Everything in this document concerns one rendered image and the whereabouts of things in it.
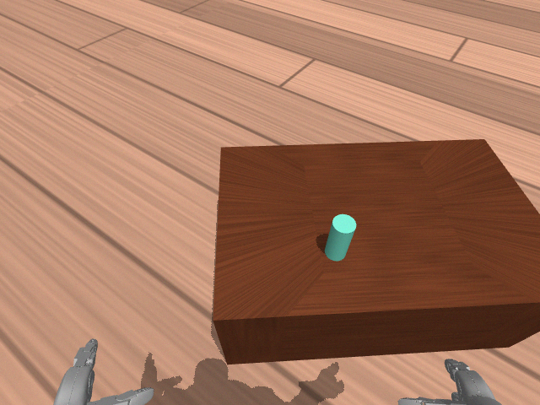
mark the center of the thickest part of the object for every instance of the left robot hand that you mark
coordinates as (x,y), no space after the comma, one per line
(77,383)

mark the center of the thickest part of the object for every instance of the right robot hand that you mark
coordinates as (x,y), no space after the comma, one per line
(469,384)

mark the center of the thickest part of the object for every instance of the can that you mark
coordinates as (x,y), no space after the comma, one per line
(340,236)

